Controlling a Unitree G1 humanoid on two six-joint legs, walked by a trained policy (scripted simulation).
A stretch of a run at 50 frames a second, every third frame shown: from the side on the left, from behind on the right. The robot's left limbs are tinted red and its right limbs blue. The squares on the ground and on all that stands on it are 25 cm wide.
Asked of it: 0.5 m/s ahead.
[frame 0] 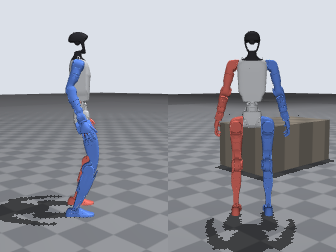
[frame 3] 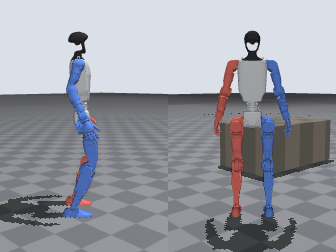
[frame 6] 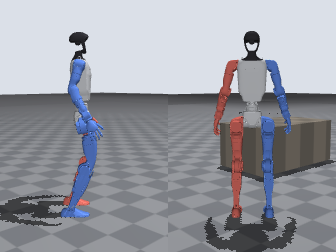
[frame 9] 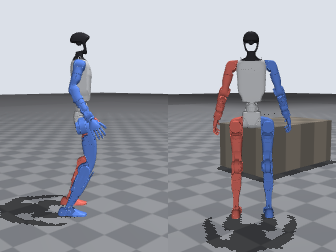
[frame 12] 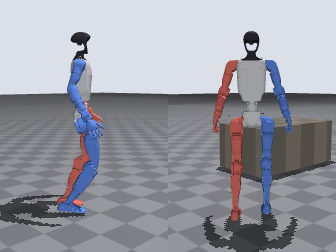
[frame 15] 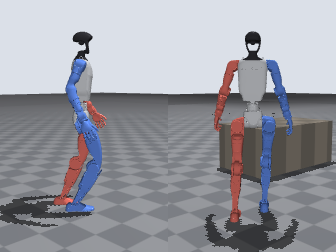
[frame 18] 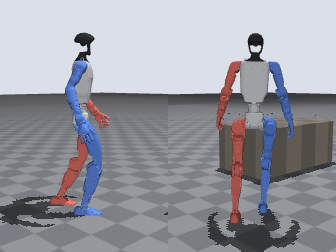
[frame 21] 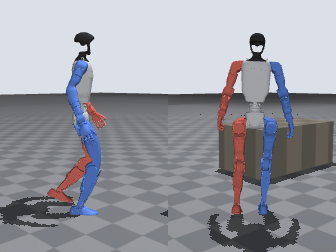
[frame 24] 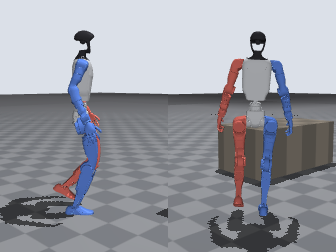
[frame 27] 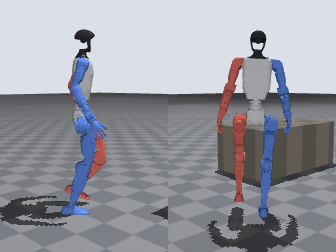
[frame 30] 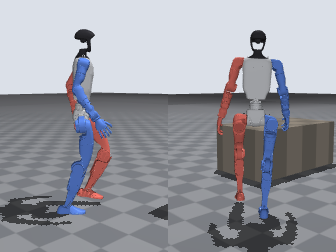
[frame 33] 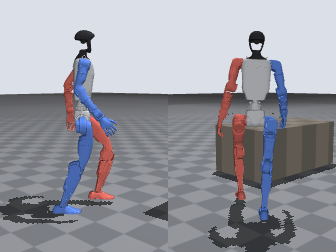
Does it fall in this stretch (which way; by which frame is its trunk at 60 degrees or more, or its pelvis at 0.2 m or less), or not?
no
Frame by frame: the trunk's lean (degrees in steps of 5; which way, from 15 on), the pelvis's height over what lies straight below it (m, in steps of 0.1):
0: 5, 0.8
3: 5, 0.8
6: 5, 0.8
9: 5, 0.8
12: 0, 0.8
15: 0, 0.8
18: 5, 0.8
21: 5, 0.8
24: 5, 0.8
27: 5, 0.8
30: 5, 0.8
33: 0, 0.8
